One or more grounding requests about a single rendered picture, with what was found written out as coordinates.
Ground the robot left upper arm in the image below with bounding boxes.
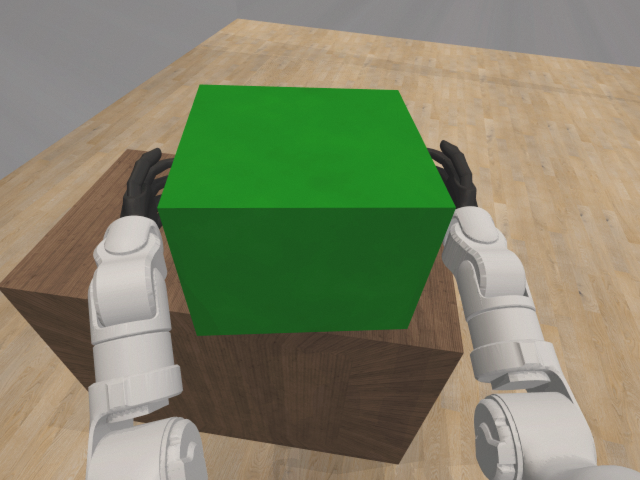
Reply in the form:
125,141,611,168
88,417,208,480

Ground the pedestal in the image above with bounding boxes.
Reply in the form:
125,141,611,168
0,149,464,465

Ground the robot right forearm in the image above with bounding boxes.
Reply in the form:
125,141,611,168
442,206,597,464

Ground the robot right hand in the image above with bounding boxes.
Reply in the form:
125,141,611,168
427,140,478,209

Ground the robot right upper arm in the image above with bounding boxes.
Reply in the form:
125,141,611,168
474,392,640,480

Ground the carton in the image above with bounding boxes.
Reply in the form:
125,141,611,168
157,84,456,336

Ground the robot left forearm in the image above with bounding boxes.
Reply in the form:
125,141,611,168
85,216,183,480

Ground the robot left hand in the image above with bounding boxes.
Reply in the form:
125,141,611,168
120,148,174,229

